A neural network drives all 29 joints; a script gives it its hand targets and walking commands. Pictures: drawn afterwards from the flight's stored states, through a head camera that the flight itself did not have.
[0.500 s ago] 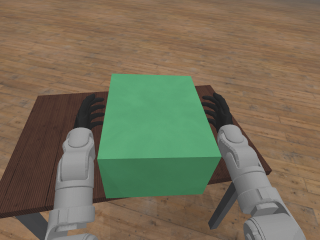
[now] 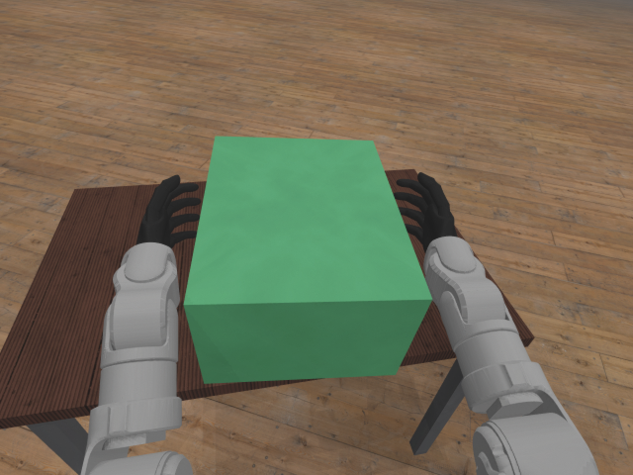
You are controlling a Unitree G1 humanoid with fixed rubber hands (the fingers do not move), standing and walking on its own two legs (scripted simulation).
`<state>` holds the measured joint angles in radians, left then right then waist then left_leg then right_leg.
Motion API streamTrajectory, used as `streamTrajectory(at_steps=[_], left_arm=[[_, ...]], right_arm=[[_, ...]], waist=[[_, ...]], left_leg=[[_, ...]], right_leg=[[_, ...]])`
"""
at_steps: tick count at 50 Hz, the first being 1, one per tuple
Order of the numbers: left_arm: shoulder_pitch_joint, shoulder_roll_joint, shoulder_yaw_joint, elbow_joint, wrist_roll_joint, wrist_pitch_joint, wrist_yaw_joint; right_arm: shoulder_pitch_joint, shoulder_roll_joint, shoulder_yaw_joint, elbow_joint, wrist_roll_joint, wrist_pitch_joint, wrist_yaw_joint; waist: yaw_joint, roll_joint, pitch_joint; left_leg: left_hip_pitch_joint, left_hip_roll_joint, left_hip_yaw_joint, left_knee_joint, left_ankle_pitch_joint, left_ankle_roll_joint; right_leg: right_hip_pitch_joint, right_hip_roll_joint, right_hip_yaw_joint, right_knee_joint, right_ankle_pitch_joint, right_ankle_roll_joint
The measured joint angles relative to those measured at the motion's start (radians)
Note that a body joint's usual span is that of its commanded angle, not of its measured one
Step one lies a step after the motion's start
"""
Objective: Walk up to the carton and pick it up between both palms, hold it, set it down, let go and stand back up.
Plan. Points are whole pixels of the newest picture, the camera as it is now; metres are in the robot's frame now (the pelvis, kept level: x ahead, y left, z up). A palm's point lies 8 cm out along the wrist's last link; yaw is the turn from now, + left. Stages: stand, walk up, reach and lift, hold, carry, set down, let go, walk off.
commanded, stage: reach and lift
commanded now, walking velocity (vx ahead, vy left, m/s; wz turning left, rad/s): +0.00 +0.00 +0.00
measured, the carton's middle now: (299, 247) +0.42 -0.01 +0.10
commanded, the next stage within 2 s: hold in 0.22 s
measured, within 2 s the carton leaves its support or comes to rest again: neither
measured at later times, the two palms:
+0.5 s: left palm (132, 244) +0.35 +0.18 +0.18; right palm (427, 225) +0.36 -0.16 +0.18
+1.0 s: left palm (138, 240) +0.35 +0.17 +0.18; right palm (432, 223) +0.36 -0.17 +0.18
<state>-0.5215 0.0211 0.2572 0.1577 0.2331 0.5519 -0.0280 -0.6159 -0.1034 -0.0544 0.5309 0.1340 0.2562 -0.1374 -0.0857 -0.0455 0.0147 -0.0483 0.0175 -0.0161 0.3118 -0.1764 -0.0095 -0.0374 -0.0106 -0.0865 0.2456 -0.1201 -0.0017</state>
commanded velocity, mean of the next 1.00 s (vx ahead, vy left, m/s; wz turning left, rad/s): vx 0.00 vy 0.00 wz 0.00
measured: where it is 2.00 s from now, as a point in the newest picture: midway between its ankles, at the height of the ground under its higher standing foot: outside the picture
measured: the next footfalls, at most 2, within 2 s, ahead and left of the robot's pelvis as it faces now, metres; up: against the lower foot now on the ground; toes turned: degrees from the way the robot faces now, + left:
none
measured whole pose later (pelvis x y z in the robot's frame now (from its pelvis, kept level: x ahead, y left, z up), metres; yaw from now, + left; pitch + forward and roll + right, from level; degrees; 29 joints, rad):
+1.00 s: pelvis -0.01 +0.00 +0.00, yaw +0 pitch -6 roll -1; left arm -0.55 0.02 0.29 0.12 0.25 0.66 -0.05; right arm -0.68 -0.12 -0.03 0.56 0.17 0.33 -0.14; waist -0.07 -0.04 0.00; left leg -0.04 0.01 -0.02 0.32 -0.17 0.00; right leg -0.03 -0.01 -0.07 0.25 -0.11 0.00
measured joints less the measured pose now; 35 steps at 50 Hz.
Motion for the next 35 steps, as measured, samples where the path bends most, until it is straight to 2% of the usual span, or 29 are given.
streamTrajectory(at_steps=[14,21,27,35], left_arm=[[-0.004,-0.008,0.011,-0.031,0.015,0.047,-0.006],[0.025,-0.010,0.001,-0.109,0.006,0.101,0.008],[-0.018,0.000,0.023,-0.069,0.005,0.128,-0.001],[-0.054,0.003,0.039,-0.021,0.016,0.116,-0.017]], right_arm=[[-0.015,-0.012,0.016,0.010,0.029,0.021,-0.002],[-0.017,-0.036,0.054,-0.028,0.079,0.054,-0.012],[-0.062,-0.012,0.012,0.017,0.052,0.082,0.002],[-0.083,-0.007,-0.006,0.043,0.028,0.082,0.004]], waist=[[-0.004,-0.002,0.008],[0.018,0.003,-0.001],[0.022,0.001,-0.017],[0.016,0.005,-0.015]], left_leg=[[0.018,-0.005,0.005,0.004,-0.004,0.008],[0.014,-0.004,0.014,0.017,-0.009,0.010],[0.012,-0.011,0.005,0.002,0.007,0.010],[0.014,-0.012,-0.003,-0.001,0.011,0.009]], right_leg=[[0.020,-0.004,0.010,-0.003,0.002,0.008],[0.014,-0.001,0.022,0.003,0.005,0.009],[0.009,-0.007,0.016,0.004,0.008,0.009],[0.013,-0.008,0.010,0.002,0.009,0.007]])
